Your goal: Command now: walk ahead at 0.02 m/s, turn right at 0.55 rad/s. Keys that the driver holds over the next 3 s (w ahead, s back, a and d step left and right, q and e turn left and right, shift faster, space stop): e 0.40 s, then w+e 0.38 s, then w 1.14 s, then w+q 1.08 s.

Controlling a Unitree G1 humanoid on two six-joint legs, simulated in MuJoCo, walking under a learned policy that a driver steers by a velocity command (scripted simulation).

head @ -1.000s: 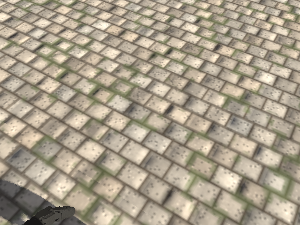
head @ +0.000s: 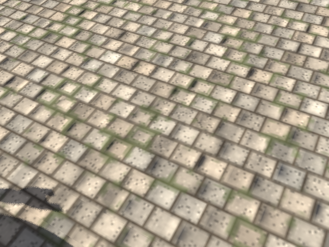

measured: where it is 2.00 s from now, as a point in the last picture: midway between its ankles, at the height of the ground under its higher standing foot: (297, 211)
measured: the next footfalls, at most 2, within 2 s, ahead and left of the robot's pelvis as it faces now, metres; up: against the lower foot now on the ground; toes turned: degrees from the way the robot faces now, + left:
left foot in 0.38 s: +0.10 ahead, +0.14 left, +0.00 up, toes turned -18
right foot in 0.84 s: +0.11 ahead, -0.19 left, +0.00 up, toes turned -33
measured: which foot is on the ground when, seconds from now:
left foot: up 0.00-0.36, down 0.38-0.84, up 0.86-1.00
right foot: down 0.00-0.36, up 0.38-0.82, down 0.84-1.00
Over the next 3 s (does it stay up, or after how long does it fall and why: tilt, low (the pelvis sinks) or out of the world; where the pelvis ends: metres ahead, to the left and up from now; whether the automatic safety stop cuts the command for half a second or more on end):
stays up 1.14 -0.68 -0.01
